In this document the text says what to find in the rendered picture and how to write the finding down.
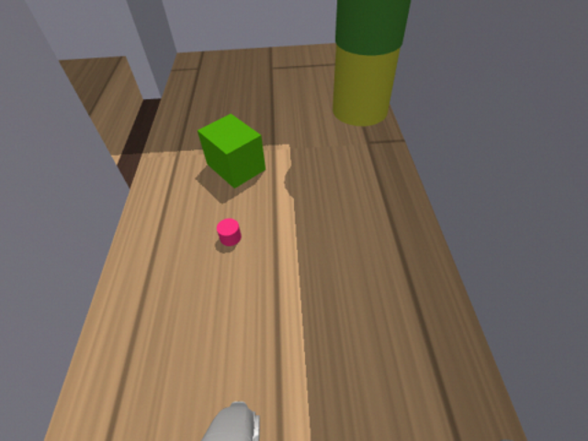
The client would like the potted plant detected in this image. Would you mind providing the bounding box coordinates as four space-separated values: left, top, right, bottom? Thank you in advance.
333 0 411 126

